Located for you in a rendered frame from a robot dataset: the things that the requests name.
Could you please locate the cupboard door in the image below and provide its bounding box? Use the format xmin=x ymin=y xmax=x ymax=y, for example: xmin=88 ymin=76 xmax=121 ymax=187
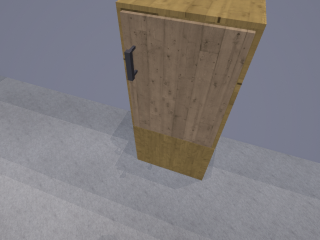
xmin=120 ymin=10 xmax=256 ymax=148

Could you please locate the handle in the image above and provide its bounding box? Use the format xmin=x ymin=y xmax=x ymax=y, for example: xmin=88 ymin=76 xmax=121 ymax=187
xmin=124 ymin=45 xmax=138 ymax=81

